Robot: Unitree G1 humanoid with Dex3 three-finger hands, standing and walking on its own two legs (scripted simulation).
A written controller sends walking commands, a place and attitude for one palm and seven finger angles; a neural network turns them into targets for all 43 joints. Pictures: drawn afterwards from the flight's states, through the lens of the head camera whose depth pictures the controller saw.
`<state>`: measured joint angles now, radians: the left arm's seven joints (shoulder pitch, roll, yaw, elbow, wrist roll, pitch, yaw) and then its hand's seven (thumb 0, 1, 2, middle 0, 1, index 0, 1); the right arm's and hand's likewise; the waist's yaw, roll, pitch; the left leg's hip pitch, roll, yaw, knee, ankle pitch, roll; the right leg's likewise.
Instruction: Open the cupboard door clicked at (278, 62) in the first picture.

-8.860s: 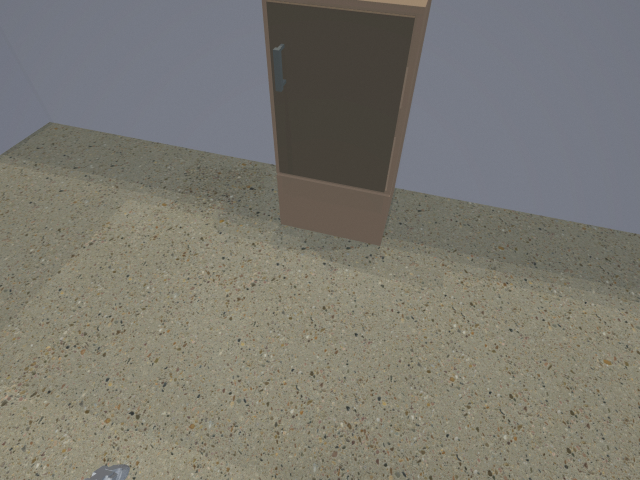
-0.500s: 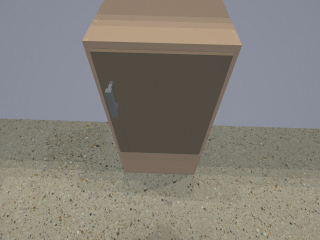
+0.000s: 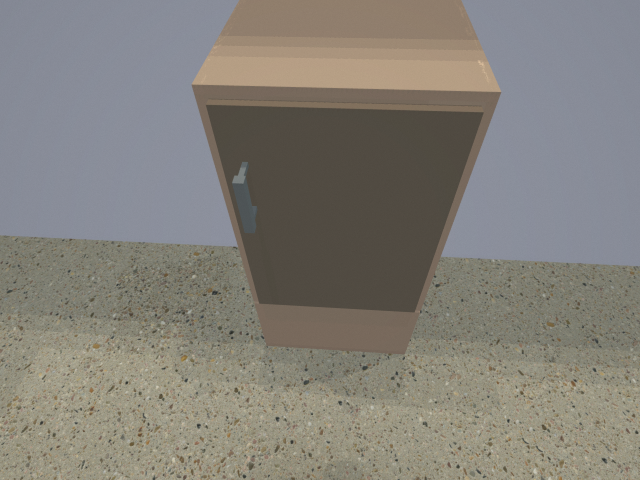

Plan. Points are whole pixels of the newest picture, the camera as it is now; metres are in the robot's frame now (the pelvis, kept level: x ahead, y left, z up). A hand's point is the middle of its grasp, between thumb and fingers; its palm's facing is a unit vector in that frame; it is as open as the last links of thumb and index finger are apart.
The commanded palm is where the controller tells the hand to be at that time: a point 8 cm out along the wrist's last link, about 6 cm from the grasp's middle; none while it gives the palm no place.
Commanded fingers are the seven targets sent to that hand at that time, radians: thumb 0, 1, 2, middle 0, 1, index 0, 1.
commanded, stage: come to a stop and stand still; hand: left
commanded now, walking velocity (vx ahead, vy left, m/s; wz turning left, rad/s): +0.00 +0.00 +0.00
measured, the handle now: (247, 198) +0.56 +0.17 -0.01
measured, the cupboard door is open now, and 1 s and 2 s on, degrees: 0 0 0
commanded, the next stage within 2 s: look again from close up in 1.10 s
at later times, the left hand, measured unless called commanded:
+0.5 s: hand out of the picture +0.01 +0.16 -0.15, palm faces -0.01 -0.97 -0.24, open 7.4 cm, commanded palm none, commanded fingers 0.00 0.90 0.90 -0.20 -0.30 -0.20 -0.30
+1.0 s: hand out of the picture +0.05 +0.15 -0.15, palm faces +0.02 -0.97 -0.23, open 7.4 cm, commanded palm none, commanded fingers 0.00 0.90 0.90 -0.20 -0.30 -0.20 -0.30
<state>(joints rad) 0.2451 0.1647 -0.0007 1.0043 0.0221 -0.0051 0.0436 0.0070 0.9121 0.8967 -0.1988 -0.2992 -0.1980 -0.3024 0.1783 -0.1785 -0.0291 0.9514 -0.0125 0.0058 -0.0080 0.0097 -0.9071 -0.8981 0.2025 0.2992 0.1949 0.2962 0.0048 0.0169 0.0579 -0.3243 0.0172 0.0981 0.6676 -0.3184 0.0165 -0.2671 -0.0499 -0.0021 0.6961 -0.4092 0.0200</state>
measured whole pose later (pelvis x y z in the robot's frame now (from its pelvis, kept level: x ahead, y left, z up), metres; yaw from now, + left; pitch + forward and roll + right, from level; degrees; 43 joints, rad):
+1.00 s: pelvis +0.03 -0.03 +0.02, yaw +0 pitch +0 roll +1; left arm 0.25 0.16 0.00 1.10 0.02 -0.02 0.03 0.01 0.91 0.90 -0.20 -0.30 -0.20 -0.30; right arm 0.21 -0.19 0.00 1.10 -0.01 -0.02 -0.03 0.01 -0.91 -0.90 0.20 0.30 0.20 0.30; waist 0.01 0.01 0.03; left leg -0.19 0.05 0.08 0.46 -0.26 -0.04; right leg -0.14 0.00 -0.03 0.50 -0.36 -0.02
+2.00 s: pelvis +0.01 -0.03 +0.00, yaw +3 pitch +5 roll +2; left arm 0.31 0.17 0.07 0.25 -0.16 -0.24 0.01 0.03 0.85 0.86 -0.20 -0.36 -0.20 -0.36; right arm 0.23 -0.27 -0.04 0.81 0.02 -0.25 -0.09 0.02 -0.91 -0.90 0.21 0.30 0.20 0.30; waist -0.03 0.05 -0.07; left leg -0.43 0.02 0.02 0.65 -0.31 -0.03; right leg -0.36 -0.04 -0.07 0.70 -0.43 -0.02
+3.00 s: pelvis -0.04 +0.02 -0.06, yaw +2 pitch +13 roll -4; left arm 0.18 0.34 0.29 0.14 -0.30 -0.31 -0.37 0.00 -0.32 0.37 -0.29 -1.09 -0.29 -1.09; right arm 0.24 -0.26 0.03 0.53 0.03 -0.23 -0.07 0.02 -0.90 -0.90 0.21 0.30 0.20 0.30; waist -0.01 0.02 -0.11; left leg -0.89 0.04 0.00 1.10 -0.43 0.04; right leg -0.76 -0.03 -0.07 1.04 -0.50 0.03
